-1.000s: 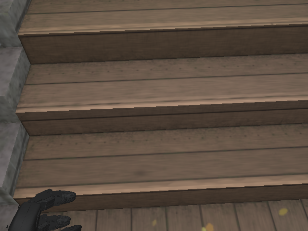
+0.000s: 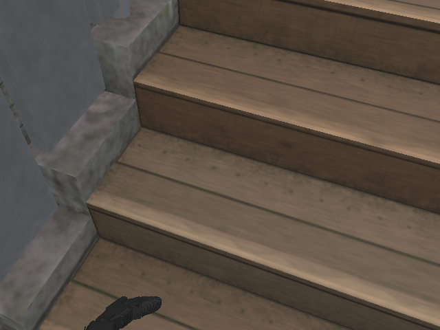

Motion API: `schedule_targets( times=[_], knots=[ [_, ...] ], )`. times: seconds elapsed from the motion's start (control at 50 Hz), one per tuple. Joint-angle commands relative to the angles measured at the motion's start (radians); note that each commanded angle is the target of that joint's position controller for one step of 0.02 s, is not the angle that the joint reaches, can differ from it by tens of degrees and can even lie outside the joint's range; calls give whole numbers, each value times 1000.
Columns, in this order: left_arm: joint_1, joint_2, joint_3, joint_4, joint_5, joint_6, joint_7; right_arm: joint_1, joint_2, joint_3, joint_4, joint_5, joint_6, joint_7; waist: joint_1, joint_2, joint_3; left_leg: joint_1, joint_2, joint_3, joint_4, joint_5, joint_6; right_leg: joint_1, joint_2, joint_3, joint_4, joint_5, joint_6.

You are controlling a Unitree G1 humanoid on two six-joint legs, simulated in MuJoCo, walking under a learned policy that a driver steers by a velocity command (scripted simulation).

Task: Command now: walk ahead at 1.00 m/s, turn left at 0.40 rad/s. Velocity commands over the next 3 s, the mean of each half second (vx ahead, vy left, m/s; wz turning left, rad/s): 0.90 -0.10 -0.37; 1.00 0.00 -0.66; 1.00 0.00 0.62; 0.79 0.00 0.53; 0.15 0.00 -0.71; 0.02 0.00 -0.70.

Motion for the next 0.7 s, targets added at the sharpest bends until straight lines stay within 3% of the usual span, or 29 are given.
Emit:
schedule_targets(
  times=[0.02,0.04,0.08,0.12,0.14,0.16,0.18,0.2,0.22,0.24,0.26,0.28,0.3,0.32,0.34,0.4,0.44,0.48,0.5,0.52,0.54,0.56,0.58,0.6,0.62,0.64,0.66,0.68,0.7],
  knots=[
    [260,36,66,220,-17,-15,-7,-264,255,115,-345,-50,5,-7,-68,-19,-11,-661,121,-143,612,-260,30,475,-335,756,-640,66,-236],
    [269,23,68,272,-13,-25,-22,-331,250,124,-364,-45,31,-18,-61,4,122,-785,120,-134,669,-387,49,389,-308,611,-668,32,-194],
    [232,37,57,322,-16,-35,-30,-494,203,142,-450,-10,58,-40,-89,-24,334,-750,139,24,327,-529,19,134,-207,272,-877,376,-168],
    [348,90,58,409,-37,-45,-16,-610,173,141,-519,-22,48,-61,-55,-134,314,-768,180,236,435,-658,-40,154,-195,194,-984,931,-256],
    [321,140,68,409,-61,-45,-6,-582,147,151,-560,8,28,-62,-111,-120,292,-559,263,206,74,-672,-28,94,-160,122,-1023,938,-212],
    [229,165,75,361,-74,-36,-2,-441,151,161,-494,26,15,-43,-169,21,130,59,225,301,-300,-382,-31,-182,-44,25,-1031,981,-221],
    [241,339,121,250,-119,-40,-41,-91,-45,61,-342,87,25,-49,-250,119,-203,761,102,258,-605,-135,-96,-202,2,70,-807,1147,-263],
    [201,542,168,214,-112,-71,-84,215,-64,13,-270,88,66,-80,-442,-6,-488,1056,97,207,-687,69,-124,-83,-85,123,-565,1511,-250],
    [258,458,162,210,-64,-67,-96,225,-115,-18,-252,49,87,-83,-379,-8,-563,974,263,-31,-820,271,-102,104,-88,178,-225,849,-155],
    [268,358,160,78,-83,-45,-114,196,-316,-59,-280,-13,85,-119,-320,385,-733,923,721,-752,-1073,612,64,54,133,246,616,345,-62],
    [279,355,176,70,-54,-32,-97,-38,-243,-52,-335,0,90,-99,-209,175,-720,798,672,-750,-1110,579,119,-11,119,321,1006,449,-18],
    [201,241,157,13,-30,-5,-88,-171,-169,-31,-291,7,79,-98,-95,52,-559,665,622,-574,-1106,119,103,-154,70,272,1102,539,-11],
    [199,163,129,4,-6,16,-82,-197,-62,-10,-212,2,66,-94,-47,-88,-300,528,573,-409,-1072,-199,92,-298,21,188,1107,588,-23],
    [221,88,99,-22,22,14,-82,-169,-61,1,-144,-1,39,-61,-13,61,-182,432,488,-310,-1119,-649,64,-399,-13,193,1040,464,-77],
    [232,79,91,-15,19,23,-83,-182,-21,15,-80,2,26,-47,22,42,-40,312,452,-207,-1196,-619,38,-417,-7,184,1041,420,-104],
    [64,-10,49,-82,-12,45,-65,-26,51,33,75,-15,-19,-31,6,-19,51,386,522,-95,-1321,-403,6,-701,-7,259,1215,274,-180],
    [-47,4,44,-134,-40,78,-38,-20,24,28,114,-37,-42,-6,7,40,89,407,570,69,-1457,-266,0,-802,-6,192,1296,70,-186],
    [-163,26,42,-199,-45,120,-26,-57,50,50,140,-35,-48,-10,45,38,140,349,526,221,-1552,-279,-34,-820,1,192,1270,48,-192],
    [-175,1,24,-247,-37,132,-30,-89,39,56,147,-28,-45,-15,117,41,173,261,488,306,-1577,-297,-66,-779,-36,203,1110,98,-194],
    [-247,22,21,-267,-31,139,-29,-97,-3,55,137,-18,-42,-29,116,-41,183,210,463,376,-1646,-221,-72,-709,-23,131,994,151,-192],
    [-185,62,12,-262,-31,150,-42,-124,-71,48,112,4,-36,-43,146,-29,133,113,429,493,-1775,-33,-47,-406,-63,6,687,217,-196],
    [-154,84,15,-219,-23,152,-56,-160,-106,45,71,30,-21,-55,138,-121,81,5,365,545,-1781,120,-17,-108,-17,-63,478,285,-196],
    [-49,135,41,-155,-19,149,-63,-110,-191,35,22,66,-36,-78,125,-116,-41,113,402,539,-1638,892,38,93,76,-163,509,257,-175],
    [138,159,61,-120,-13,152,-50,-100,-319,0,-2,77,-32,-74,211,-39,-210,351,464,503,-1420,1427,37,151,81,-167,478,200,-173],
    [383,214,85,-74,-11,147,-44,-157,-376,-28,-27,72,-15,-47,306,49,-364,531,493,474,-1127,1626,29,259,102,-106,375,102,-188],
    [445,271,104,-61,-15,127,-49,-190,-352,-34,-64,85,-1,-11,308,56,-420,534,491,424,-818,1567,30,377,164,-23,124,44,-184],
    [318,331,146,-77,-41,114,-62,-166,-275,-37,-98,36,-13,26,220,2,-315,396,423,306,-512,836,-15,381,221,212,-244,3,-168],
    [141,436,181,-48,-60,119,-56,-171,-93,-7,-223,-4,-4,59,59,-391,-218,-186,172,194,-21,-32,-111,519,49,823,-579,11,-260],
    [44,424,171,-88,-61,134,-30,-156,12,32,-314,-76,-12,55,-12,-346,-250,-341,169,15,361,-9,-119,481,-68,1111,-750,-80,-268]
  ],
)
